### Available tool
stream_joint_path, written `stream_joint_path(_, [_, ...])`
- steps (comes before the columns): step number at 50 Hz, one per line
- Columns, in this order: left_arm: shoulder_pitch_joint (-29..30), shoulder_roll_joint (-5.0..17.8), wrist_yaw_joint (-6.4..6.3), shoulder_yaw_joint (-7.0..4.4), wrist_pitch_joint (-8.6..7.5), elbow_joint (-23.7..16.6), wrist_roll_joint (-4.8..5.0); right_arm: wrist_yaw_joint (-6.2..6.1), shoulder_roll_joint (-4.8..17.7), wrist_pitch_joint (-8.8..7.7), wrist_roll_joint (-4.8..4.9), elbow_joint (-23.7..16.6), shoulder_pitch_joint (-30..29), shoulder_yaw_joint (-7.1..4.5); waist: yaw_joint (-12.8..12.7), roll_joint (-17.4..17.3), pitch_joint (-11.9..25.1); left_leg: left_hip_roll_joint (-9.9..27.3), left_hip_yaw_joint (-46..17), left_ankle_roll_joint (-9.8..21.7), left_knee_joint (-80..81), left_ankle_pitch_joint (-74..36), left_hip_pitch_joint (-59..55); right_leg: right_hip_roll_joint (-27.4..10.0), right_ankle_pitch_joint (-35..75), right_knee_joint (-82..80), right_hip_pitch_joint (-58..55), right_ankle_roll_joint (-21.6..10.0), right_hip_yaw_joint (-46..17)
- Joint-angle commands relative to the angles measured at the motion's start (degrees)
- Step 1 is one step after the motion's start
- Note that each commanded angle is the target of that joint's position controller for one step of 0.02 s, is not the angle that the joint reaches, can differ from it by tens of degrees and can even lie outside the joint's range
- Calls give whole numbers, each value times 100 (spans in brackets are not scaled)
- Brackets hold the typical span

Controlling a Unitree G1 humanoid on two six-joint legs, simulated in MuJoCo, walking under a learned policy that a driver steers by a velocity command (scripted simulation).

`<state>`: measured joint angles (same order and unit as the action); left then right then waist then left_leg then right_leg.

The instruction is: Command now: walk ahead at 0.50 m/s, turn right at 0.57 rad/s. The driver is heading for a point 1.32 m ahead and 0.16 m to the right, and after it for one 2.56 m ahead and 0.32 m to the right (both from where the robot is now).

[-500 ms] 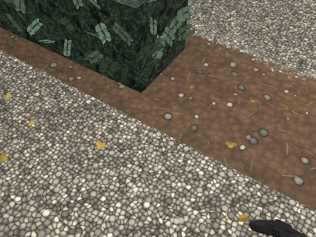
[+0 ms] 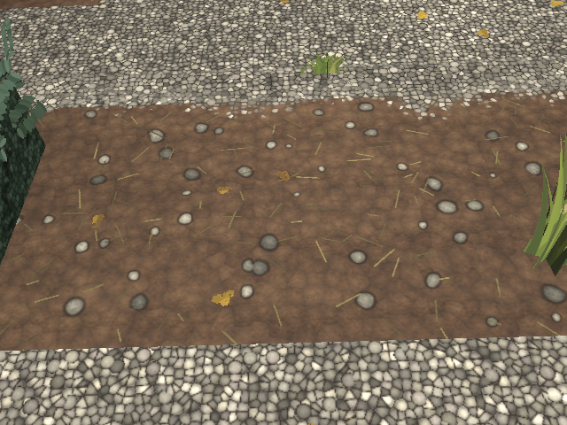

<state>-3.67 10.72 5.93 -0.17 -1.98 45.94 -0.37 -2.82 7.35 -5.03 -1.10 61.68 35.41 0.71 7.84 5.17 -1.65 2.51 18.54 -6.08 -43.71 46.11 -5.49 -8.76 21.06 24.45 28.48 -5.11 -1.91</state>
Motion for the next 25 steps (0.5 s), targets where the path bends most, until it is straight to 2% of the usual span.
stream_joint_path(1, [111, 585, 60, -244, -84, -124, 487, -153, 1257, 228, 391, -287, -200, -384, -347, -209, -231, 1287, -780, 1034, -1744, -4759, 917, 500, 373, -295, -605, -32, 447])
stream_joint_path(2, [-1260, 870, -43, -457, -27, 362, 340, -66, 1152, 229, 305, -335, -369, -365, -999, -149, 590, 1026, -586, 831, -3326, -4819, 1901, 771, 850, -218, -2715, -170, 720])
stream_joint_path(3, [-2347, 1379, -206, -638, 67, 692, 213, 13, 1024, 129, 323, -421, -671, -394, -1683, 678, 1058, 154, -399, 251, -6140, -1663, 3706, 216, 2543, -26, -4816, -626, 241])
stream_joint_path(4, [-2648, 2051, -271, -649, -58, 777, 52, 214, 708, -140, 274, -796, -92, -248, -1438, 1790, 2303, 105, -1514, 191, -8113, 421, 6036, -628, 4861, 2055, -7332, -1420, -822])
stream_joint_path(5, [-2833, 1884, -335, -682, -15, 657, 167, 333, 1130, -364, 394, -1187, -461, -294, -1769, 1530, 3474, 271, -2218, 132, -8118, 204, 6608, -996, 3924, 1939, -7807, -2117, -1666])
stream_joint_path(6, [-2862, 1795, -417, -656, 63, 630, 143, 332, 1137, -449, 487, -1679, -1115, -293, -1705, 542, 3463, 300, -2369, 148, -7537, -120, 7207, -1295, 1376, 983, -7396, -2257, -2540])
stream_joint_path(7, [-2564, 1735, -549, -635, 138, 726, 173, 214, 832, -378, 486, -1824, -1533, -218, -1360, -352, 3052, 518, -2202, 104, -7232, -524, 7394, -1380, -686, 301, -6402, -2066, -3055])
stream_joint_path(8, [-1923, 1618, -581, -573, 118, 430, 62, 134, 730, -295, 428, -1768, -1427, -174, -1049, -982, 2449, 621, -2272, 171, -6804, -1252, 7171, -1646, -1921, -92, -4980, -2019, -3515])
stream_joint_path(9, [-1325, 1538, -559, -531, 38, 265, 33, 56, 696, -184, 290, -1749, -1370, -197, -691, -1143, 1918, 690, -2337, 160, -6738, -1244, 6825, -1800, -2089, -192, -3657, -2082, -3900])
stream_joint_path(10, [-871, 1152, -489, -405, -109, 222, 83, 10, 790, -103, 307, -1752, -1644, -249, -485, -972, 1044, 867, -2564, 337, -5493, -1929, 6749, -1707, -2235, -450, -2266, -1761, -3479])
stream_joint_path(11, [-167, 1120, -536, -367, -180, 0, 153, -48, 883, -11, 254, -1925, -2090, -281, -262, -690, -29, 897, -2438, 236, -3770, -2404, 5722, -1017, -2171, -996, -277, -1353, -2487])
stream_joint_path(12, [35, 1294, -607, -426, -199, -119, 115, -97, 924, -31, 88, -1978, -2133, -335, -189, -469, -117, 748, -2323, 179, -2328, -3075, 4621, -284, -2147, -1036, 515, -1139, -1678])
stream_joint_path(13, [68, 1331, -708, -449, -198, -189, 82, -71, 981, -82, -27, -1918, -2197, -370, -241, -404, 177, 508, -2140, 138, -1172, -4143, 3348, 320, -2015, -860, 1050, -934, -961])
stream_joint_path(14, [-123, 1306, -755, -484, -197, -179, 64, 1, 1029, -121, -17, -1914, -2411, -431, -371, -141, 324, 185, -1935, 46, -595, -5291, 2592, 578, -2148, -775, 1236, -884, -653])
stream_joint_path(15, [-396, 1321, -776, -498, -225, -45, 141, 72, 977, -150, 68, -1949, -2603, -428, -461, 141, 446, 33, -1893, 39, -122, -5873, 2322, 483, -2387, -922, 933, -933, -696])
stream_joint_path(16, [-536, 1341, -785, -518, -245, 57, 228, 120, 969, -108, 160, -2044, -2841, -426, -534, 287, 379, 36, -2017, 69, 265, -5761, 2460, 272, -2460, -991, 452, -968, -899])
stream_joint_path(17, [-689, 1242, -797, -531, -254, 141, 275, 147, 1058, -64, 239, -2136, -3074, -438, -599, 242, 235, 115, -2153, 135, 638, -5549, 2663, 116, -2796, -902, 29, -898, -1128])
stream_joint_path(18, [-864, 1138, -806, -537, -228, 218, 293, 158, 1145, -44, 262, -2197, -3218, -468, -654, 153, 144, 101, -2195, 224, 933, -5305, 2827, 19, -2854, -701, -434, -783, -1323])
stream_joint_path(19, [-1034, 1065, -802, -541, -179, 268, 271, 179, 1221, -57, 210, -2183, -3219, -509, -677, 25, 148, 54, -2144, 358, 1128, -5091, 2901, -15, -2722, -318, -847, -642, -1414])
stream_joint_path(20, [-1180, 993, -802, -540, -136, 277, 245, 210, 1290, -90, 119, -2140, -3122, -555, -670, -90, 212, -7, -2044, 515, 1292, -4966, 2794, 69, -2514, 104, -1144, -481, -1428])
stream_joint_path(21, [-1329, 852, -792, -505, -100, 285, 199, 241, 1385, -134, 0, -2035, -2814, -614, -589, -191, 392, -65, -1904, 693, 1446, -5266, 2375, 398, -2226, 700, -1286, -283, -1290])
stream_joint_path(22, [-1756, 588, -773, -445, -106, 282, 104, 288, 1673, -198, -117, -1967, -2414, -689, -618, -847, 845, 528, -2259, 1021, 1080, -7205, 1200, 968, -2825, 1886, -691, 20, -932])
stream_joint_path(23, [-2389, 403, -753, -375, -157, 341, 189, 347, 1831, -169, -189, -1777, -1717, -750, -578, -2281, 1685, 1771, -3975, 1974, 1338, -7491, -448, 1572, -4957, 3968, 723, 429, -457])
stream_joint_path(24, [-2463, 711, -708, -414, -160, 362, 222, 421, 1710, -128, -12, -1665, -1365, -744, -491, -2530, 2124, 2173, -5438, 2301, 1976, -6028, -620, 1567, -5913, 4967, 1324, 497, -809])
stream_joint_path(25, [-1977, 1032, -711, -525, -60, 315, 227, 418, 1508, -76, 50, -1717, -1638, -671, -412, -1823, 1626, 1994, -5187, 2152, 2126, -4934, -170, 1336, -5621, 5441, 1695, 508, -884])
